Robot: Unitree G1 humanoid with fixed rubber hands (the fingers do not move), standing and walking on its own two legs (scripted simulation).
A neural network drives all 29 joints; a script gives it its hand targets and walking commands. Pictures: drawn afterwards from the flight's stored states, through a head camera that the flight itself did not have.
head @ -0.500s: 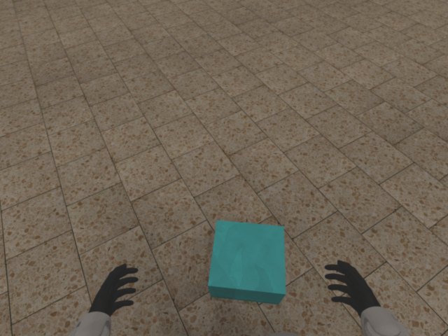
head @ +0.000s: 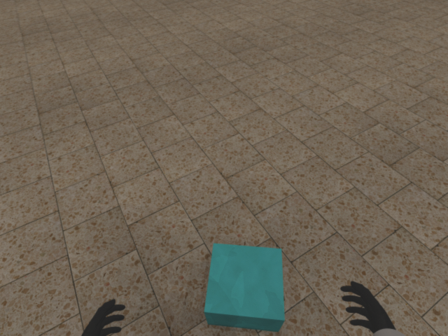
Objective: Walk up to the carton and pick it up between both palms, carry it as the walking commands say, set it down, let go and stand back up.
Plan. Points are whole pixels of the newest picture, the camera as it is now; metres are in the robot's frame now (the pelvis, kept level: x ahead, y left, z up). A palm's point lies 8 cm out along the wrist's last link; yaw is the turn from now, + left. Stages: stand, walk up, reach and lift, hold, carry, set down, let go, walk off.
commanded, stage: stand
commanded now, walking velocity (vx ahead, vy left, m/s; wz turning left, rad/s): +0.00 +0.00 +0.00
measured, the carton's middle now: (244, 286) +0.42 -0.05 -0.68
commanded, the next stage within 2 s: none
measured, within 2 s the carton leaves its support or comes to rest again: neither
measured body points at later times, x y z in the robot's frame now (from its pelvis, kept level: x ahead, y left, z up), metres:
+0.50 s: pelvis +0.05 +0.00 -0.01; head +0.05 -0.01 +0.44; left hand +0.14 +0.25 -0.14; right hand +0.10 -0.27 -0.13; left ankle -0.05 +0.11 -0.74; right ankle +0.00 -0.10 -0.74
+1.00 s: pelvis +0.03 +0.00 +0.00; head +0.03 -0.01 +0.45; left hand +0.07 +0.24 -0.15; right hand +0.00 -0.25 -0.15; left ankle -0.05 +0.11 -0.74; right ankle +0.00 -0.10 -0.74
